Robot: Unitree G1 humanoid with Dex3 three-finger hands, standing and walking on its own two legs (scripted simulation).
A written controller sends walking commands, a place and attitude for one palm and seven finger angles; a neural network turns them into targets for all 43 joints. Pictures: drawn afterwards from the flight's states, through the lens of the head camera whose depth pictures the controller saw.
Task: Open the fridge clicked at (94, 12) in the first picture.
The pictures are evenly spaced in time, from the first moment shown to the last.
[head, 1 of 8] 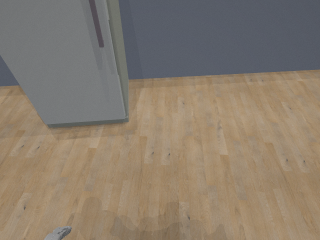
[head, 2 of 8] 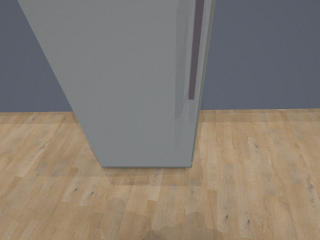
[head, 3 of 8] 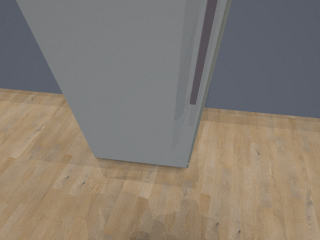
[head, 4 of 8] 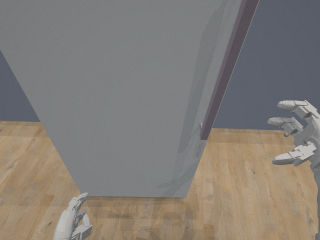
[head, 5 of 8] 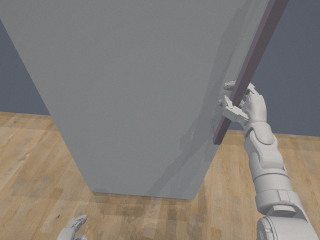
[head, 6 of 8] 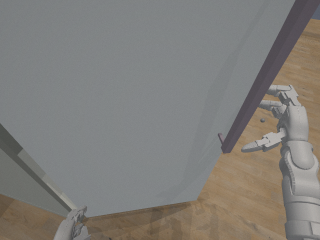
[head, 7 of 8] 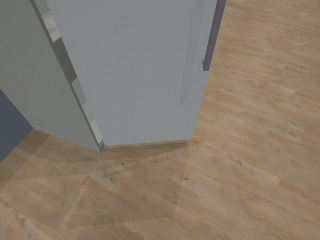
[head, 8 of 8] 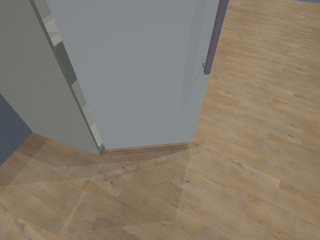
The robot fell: no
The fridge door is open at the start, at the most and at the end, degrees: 0 69 64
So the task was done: yes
